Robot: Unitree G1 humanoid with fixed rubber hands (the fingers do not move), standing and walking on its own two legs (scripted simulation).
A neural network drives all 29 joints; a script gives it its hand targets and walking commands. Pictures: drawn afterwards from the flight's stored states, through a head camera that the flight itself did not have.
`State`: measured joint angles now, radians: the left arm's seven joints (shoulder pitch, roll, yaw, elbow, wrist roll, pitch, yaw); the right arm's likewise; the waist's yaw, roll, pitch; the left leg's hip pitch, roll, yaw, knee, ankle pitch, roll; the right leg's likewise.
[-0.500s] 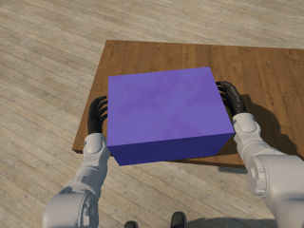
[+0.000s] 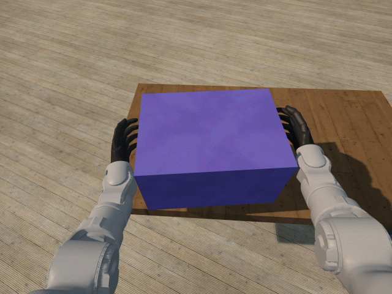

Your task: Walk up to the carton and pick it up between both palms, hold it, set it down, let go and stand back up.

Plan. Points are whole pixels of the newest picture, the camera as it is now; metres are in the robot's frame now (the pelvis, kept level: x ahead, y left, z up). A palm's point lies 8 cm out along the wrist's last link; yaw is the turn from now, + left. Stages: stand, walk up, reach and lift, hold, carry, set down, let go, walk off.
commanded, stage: reach and lift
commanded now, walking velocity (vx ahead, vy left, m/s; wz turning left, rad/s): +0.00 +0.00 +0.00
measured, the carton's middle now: (208, 149) +0.43 -0.01 +0.02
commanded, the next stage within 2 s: none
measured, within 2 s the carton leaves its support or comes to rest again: neither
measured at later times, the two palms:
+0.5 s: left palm (96, 132) +0.40 +0.21 +0.12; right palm (296, 123) +0.42 -0.18 +0.13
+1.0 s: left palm (99, 120) +0.39 +0.19 +0.17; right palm (321, 135) +0.37 -0.20 +0.15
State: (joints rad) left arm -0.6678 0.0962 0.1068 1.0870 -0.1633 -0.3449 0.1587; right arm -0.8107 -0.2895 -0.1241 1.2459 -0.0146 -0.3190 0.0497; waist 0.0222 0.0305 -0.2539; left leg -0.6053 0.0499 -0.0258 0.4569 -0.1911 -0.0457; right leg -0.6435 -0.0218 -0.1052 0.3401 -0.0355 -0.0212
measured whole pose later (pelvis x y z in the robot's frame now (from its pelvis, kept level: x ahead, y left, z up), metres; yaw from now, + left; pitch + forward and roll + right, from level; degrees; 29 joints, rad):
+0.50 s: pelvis +0.03 +0.01 +0.01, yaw +3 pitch +7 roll -1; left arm -0.52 0.12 0.16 0.56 -0.04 0.11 0.11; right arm -0.59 -0.21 -0.10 0.73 0.14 0.06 -0.01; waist -0.04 0.00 -0.14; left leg -0.27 0.04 -0.08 0.36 -0.21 -0.04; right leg -0.28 -0.03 -0.16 0.23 -0.07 0.00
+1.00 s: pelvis +0.03 +0.03 +0.01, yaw -1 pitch +0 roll -1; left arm -0.44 0.02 0.24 0.17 0.13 0.45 0.05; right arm -0.50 -0.21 -0.13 0.50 0.15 0.24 0.02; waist -0.08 0.00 -0.07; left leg -0.10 0.03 0.01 0.35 -0.23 -0.01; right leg -0.15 -0.04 -0.07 0.23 -0.06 0.03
